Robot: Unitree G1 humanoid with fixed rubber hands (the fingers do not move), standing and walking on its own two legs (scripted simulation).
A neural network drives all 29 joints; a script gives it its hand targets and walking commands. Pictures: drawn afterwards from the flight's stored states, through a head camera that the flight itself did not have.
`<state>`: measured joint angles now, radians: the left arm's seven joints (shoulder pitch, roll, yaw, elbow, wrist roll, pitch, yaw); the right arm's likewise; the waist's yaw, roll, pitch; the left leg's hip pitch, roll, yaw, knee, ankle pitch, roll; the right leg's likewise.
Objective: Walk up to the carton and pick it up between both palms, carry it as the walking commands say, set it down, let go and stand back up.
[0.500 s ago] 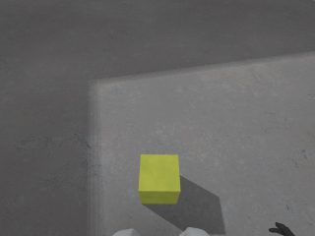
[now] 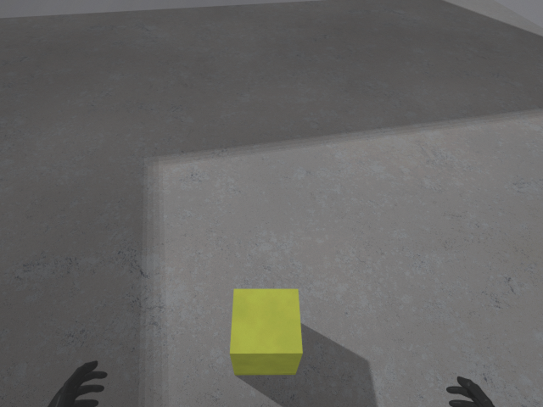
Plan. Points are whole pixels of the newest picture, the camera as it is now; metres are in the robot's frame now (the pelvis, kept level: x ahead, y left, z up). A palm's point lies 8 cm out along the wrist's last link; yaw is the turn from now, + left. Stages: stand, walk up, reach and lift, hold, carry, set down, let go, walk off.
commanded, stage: walk up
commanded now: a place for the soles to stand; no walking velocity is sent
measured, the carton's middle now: (265, 333) +0.44 +0.01 -0.66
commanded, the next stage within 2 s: reach and lift in 1.68 s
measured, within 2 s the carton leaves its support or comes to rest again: neither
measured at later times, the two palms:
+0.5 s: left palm out of the picture +0.10 +0.29 -0.10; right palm out of the picture +0.09 -0.33 -0.11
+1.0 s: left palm out of the picture +0.14 +0.32 -0.10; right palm out of the picture +0.13 -0.31 -0.10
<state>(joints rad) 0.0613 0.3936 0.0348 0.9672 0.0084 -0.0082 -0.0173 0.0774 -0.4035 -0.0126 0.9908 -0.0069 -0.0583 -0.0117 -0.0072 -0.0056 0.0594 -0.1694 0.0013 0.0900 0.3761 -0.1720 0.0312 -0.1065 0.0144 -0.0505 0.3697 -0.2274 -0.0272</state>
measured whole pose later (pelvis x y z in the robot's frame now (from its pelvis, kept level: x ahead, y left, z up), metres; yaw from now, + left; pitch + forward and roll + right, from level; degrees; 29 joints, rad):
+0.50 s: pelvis +0.00 -0.02 +0.00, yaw +1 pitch -3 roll +0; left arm 0.11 0.37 0.04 1.03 0.03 -0.02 -0.01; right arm 0.11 -0.41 -0.02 1.08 -0.03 -0.03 0.00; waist -0.01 0.02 0.04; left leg -0.14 0.02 0.07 0.35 -0.16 0.01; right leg -0.05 0.04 -0.07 0.30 -0.21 -0.05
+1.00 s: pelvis +0.04 +0.01 +0.00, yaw -1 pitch -2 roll +0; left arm 0.11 0.39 0.03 1.01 0.02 -0.02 0.01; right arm 0.12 -0.39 -0.04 1.01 -0.02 -0.02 0.00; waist 0.00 0.00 0.05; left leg -0.13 0.00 0.10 0.43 -0.26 0.04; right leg -0.06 0.01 -0.04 0.40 -0.30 -0.02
